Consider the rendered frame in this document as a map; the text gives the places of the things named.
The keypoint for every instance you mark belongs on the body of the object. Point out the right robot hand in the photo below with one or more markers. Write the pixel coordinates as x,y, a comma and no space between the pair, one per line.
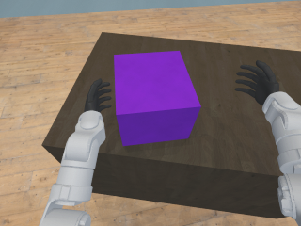
265,79

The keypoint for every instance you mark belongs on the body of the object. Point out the robot right upper arm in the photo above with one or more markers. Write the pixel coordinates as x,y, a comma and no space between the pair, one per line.
289,195

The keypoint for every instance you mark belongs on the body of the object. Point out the left robot forearm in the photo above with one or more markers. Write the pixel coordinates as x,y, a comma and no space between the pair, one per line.
73,183

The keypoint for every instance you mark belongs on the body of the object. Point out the pedestal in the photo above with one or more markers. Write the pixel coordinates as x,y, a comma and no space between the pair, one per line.
228,163

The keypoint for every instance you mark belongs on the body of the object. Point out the left robot hand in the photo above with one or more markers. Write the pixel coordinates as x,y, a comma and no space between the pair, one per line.
93,101

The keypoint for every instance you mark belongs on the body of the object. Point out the carton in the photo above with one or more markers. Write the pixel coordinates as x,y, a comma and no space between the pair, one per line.
155,98

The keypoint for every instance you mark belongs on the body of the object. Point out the right robot forearm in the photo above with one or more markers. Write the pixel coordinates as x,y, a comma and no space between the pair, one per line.
284,115

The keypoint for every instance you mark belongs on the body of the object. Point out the robot left upper arm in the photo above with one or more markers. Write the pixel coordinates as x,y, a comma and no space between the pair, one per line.
66,217

